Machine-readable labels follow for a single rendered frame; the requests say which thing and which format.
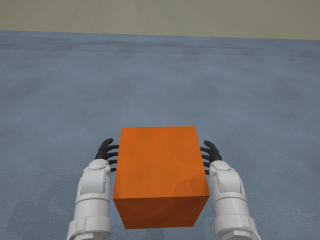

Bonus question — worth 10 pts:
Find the robot right hand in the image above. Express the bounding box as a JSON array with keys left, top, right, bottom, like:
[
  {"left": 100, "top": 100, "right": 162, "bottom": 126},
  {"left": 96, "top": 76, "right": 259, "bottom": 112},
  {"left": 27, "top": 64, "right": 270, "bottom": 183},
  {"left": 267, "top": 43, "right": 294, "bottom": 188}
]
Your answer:
[{"left": 200, "top": 140, "right": 222, "bottom": 175}]

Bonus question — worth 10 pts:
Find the robot left forearm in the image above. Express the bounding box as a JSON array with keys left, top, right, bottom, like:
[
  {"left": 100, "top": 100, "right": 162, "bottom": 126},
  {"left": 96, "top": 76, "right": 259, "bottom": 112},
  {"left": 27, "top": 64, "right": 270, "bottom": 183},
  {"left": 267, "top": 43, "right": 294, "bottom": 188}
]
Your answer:
[{"left": 66, "top": 159, "right": 111, "bottom": 240}]

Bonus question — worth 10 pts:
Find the carton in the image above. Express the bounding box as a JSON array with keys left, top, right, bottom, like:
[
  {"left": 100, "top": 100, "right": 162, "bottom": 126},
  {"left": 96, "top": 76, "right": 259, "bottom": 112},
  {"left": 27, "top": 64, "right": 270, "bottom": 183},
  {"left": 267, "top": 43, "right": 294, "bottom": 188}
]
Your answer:
[{"left": 113, "top": 126, "right": 210, "bottom": 229}]

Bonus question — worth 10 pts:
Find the robot left hand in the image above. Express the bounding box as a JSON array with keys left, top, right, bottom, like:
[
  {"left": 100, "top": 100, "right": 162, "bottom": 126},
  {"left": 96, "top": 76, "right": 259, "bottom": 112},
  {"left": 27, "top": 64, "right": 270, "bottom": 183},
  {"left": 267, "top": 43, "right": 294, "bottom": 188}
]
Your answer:
[{"left": 95, "top": 138, "right": 119, "bottom": 172}]

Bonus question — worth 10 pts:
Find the robot right forearm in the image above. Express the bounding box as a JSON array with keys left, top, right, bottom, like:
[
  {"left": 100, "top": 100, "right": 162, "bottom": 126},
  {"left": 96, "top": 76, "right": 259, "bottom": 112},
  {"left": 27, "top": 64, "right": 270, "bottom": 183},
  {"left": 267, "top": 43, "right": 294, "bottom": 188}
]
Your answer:
[{"left": 209, "top": 160, "right": 261, "bottom": 240}]

